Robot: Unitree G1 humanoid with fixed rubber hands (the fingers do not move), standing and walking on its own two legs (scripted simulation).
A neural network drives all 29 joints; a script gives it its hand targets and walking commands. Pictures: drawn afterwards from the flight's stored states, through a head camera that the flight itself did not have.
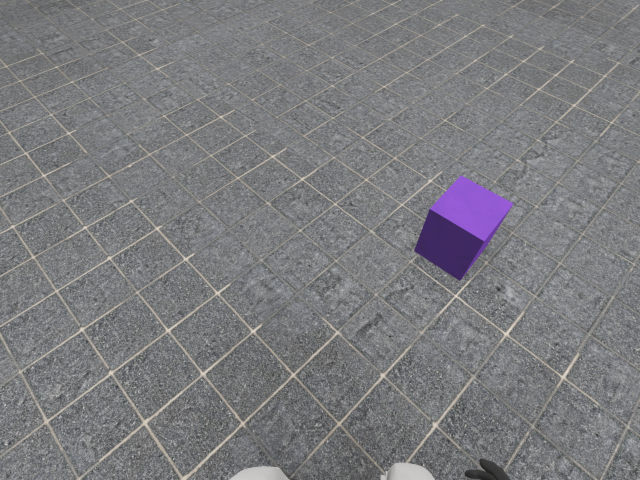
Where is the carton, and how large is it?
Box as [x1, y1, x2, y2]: [414, 175, 512, 280]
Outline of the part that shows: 461,175 429,209 414,250 459,280 485,247 512,204 511,202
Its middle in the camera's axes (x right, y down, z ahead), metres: +0.50 -0.04 +1.40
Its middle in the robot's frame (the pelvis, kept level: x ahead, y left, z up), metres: +0.97 -0.46 -0.64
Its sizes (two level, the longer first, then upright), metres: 0.210 0.200 0.250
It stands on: the floor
